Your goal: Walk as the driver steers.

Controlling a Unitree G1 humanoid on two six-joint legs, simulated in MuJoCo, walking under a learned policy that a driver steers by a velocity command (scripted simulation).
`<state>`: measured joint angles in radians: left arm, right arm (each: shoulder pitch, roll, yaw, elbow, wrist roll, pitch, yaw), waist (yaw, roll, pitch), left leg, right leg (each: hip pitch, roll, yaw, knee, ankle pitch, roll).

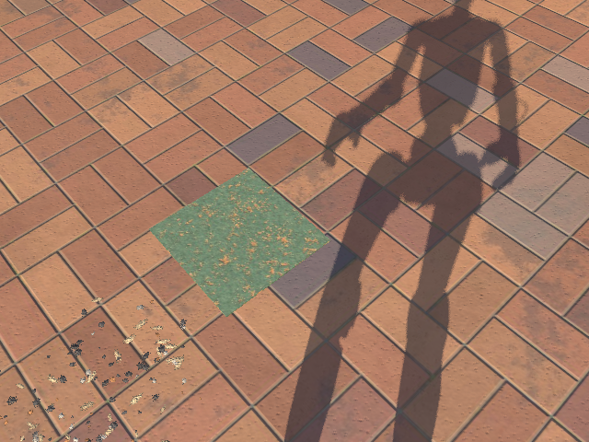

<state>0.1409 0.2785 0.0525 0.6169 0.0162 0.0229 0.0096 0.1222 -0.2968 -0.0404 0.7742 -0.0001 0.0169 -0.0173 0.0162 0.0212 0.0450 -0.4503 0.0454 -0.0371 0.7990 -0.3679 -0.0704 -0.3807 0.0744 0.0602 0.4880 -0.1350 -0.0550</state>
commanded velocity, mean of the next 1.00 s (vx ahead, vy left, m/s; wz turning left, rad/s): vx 0.28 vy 0.00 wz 0.12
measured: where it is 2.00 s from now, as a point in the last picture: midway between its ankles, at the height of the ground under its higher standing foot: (290, 413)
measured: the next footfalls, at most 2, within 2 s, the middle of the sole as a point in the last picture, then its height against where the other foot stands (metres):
left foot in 0.06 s outside the picture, level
left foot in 0.92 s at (255, 432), level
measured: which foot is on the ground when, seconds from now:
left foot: up 0.00-0.04, down 0.06-0.46, up 0.48-0.90, down 0.92-1.00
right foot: down 0.00-0.94, up 0.96-1.00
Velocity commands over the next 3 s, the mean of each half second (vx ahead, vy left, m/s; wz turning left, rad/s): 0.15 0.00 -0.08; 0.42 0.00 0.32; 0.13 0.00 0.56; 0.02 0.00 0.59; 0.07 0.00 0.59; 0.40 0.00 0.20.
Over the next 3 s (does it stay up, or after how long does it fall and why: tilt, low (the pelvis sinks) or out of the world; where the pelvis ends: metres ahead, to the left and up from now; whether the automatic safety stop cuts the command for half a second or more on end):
stays up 0.52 0.30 0.01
